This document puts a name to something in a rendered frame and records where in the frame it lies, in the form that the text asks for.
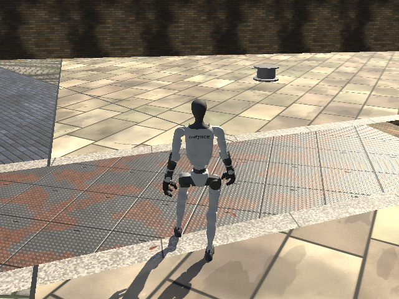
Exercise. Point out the robot right upper arm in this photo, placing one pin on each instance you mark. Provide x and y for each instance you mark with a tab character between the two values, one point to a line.
218	131

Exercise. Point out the robot left hand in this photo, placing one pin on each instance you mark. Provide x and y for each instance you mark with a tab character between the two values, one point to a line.
166	188

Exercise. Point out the robot shin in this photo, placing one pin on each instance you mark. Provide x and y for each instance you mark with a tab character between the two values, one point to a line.
180	210
211	229

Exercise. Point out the robot left upper arm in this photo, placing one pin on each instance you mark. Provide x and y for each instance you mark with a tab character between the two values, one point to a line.
176	144

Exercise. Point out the robot right shin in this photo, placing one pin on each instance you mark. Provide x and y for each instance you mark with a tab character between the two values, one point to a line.
211	229

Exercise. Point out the robot left shin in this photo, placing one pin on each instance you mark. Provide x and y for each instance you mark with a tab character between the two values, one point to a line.
180	210

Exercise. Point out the robot right hand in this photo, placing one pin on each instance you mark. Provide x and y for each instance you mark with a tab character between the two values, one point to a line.
227	176

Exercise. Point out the right robot forearm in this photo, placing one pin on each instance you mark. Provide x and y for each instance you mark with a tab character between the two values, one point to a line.
228	164

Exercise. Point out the left robot forearm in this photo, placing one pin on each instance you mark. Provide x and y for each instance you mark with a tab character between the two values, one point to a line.
170	169

